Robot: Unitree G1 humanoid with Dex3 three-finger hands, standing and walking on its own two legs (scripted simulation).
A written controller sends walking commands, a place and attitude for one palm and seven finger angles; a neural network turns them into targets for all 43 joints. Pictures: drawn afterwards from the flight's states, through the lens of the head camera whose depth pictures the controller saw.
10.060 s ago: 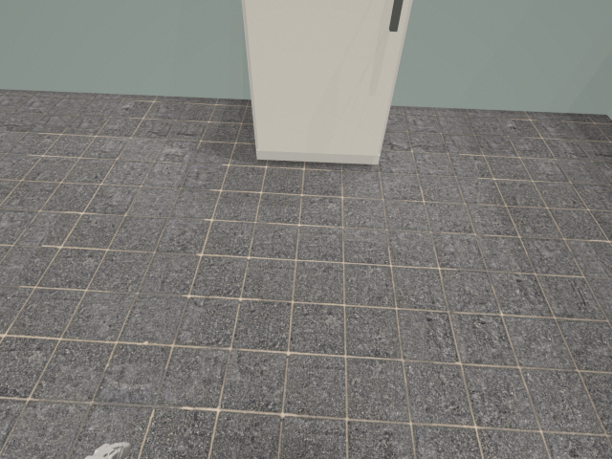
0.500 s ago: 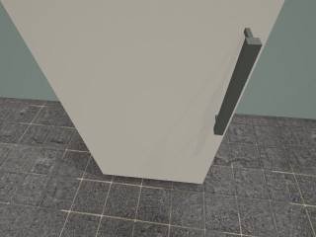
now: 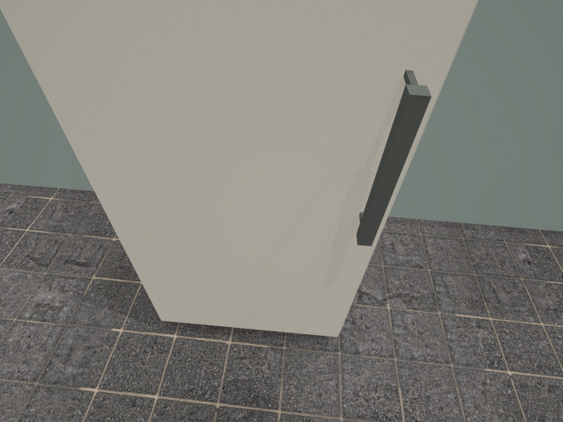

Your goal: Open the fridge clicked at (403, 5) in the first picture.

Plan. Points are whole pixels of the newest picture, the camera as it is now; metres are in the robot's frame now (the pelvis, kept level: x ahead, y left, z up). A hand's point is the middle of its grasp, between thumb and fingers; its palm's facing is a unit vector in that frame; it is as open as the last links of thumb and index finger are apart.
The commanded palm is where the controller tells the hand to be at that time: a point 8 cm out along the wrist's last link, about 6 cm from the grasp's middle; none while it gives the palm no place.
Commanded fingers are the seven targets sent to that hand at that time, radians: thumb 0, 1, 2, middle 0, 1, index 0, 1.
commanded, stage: come to a stop and stand still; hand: right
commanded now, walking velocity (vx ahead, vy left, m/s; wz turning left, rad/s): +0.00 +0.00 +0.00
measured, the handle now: (383, 170) +0.49 -0.13 +0.11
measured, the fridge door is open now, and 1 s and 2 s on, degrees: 0 0 0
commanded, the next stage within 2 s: look again from close up in 0.82 s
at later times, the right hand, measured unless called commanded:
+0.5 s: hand out of the picture -0.02 -0.15 -0.16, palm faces +0.02 +0.98 -0.22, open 7.3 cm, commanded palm none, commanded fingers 0.00 -0.90 -0.90 0.20 0.30 0.20 0.30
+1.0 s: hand out of the picture -0.01 -0.14 -0.16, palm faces +0.04 +0.98 -0.20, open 7.3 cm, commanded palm none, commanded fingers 0.00 -0.90 -0.90 0.20 0.30 0.20 0.30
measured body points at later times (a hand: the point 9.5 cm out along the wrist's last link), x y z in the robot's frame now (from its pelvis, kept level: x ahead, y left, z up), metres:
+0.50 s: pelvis -0.01 +0.02 +0.01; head +0.00 +0.05 +0.46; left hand -0.06 +0.23 -0.16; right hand -0.01 -0.20 -0.14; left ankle +0.02 +0.13 -0.73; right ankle -0.04 -0.09 -0.73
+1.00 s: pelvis +0.00 +0.03 +0.01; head +0.01 +0.04 +0.46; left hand -0.01 +0.23 -0.16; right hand -0.01 -0.19 -0.15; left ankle +0.02 +0.13 -0.73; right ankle -0.04 -0.09 -0.73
